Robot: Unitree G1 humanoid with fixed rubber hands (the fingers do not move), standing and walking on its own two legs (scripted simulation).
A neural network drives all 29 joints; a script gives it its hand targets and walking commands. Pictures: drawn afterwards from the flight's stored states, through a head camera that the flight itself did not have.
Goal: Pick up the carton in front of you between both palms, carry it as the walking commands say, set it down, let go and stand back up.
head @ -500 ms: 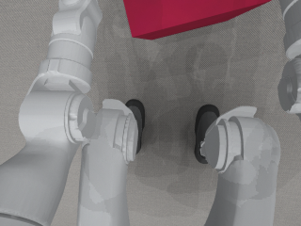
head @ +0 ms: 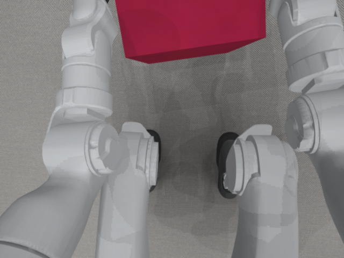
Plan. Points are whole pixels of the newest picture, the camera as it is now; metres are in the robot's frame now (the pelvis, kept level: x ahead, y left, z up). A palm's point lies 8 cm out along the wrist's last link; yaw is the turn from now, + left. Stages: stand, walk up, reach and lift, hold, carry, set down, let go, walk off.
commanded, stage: reach and lift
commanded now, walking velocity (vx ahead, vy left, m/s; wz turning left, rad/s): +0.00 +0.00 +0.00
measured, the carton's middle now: (184, 0) +0.55 -0.01 -0.22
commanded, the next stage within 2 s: none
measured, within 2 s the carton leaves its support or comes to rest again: neither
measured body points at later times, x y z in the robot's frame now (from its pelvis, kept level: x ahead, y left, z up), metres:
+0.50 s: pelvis -0.02 +0.02 +0.11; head +0.26 -0.02 +0.46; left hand +0.50 +0.14 +0.05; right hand +0.52 -0.16 +0.04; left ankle +0.11 +0.15 -0.34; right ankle +0.09 -0.11 -0.34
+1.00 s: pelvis +0.03 +0.01 +0.24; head +0.21 -0.02 +0.65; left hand +0.47 +0.14 +0.21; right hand +0.46 -0.16 +0.19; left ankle +0.11 +0.15 -0.34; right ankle +0.09 -0.11 -0.34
